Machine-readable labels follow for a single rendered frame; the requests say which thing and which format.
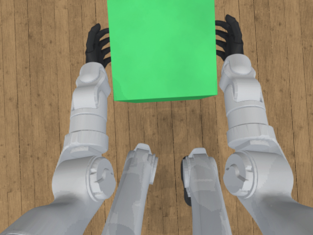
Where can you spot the right robot forearm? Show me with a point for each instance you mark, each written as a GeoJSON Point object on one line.
{"type": "Point", "coordinates": [245, 108]}

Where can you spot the carton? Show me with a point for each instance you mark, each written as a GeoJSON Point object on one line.
{"type": "Point", "coordinates": [162, 50]}

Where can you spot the robot right thigh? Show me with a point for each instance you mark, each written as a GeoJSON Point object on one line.
{"type": "Point", "coordinates": [209, 215]}

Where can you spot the left robot forearm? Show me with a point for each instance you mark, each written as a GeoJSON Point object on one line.
{"type": "Point", "coordinates": [88, 115]}

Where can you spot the robot thigh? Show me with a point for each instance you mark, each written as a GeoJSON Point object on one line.
{"type": "Point", "coordinates": [127, 210]}
{"type": "Point", "coordinates": [209, 215]}

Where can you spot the robot left thigh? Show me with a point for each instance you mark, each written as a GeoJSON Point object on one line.
{"type": "Point", "coordinates": [127, 210]}

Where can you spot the robot left upper arm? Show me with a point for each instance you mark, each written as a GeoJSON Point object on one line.
{"type": "Point", "coordinates": [80, 187]}

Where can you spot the robot right upper arm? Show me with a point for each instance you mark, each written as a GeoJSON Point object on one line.
{"type": "Point", "coordinates": [263, 182]}

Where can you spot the right robot hand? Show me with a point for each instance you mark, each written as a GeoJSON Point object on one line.
{"type": "Point", "coordinates": [234, 43]}

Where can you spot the left robot hand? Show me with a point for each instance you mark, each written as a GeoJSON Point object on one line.
{"type": "Point", "coordinates": [94, 52]}

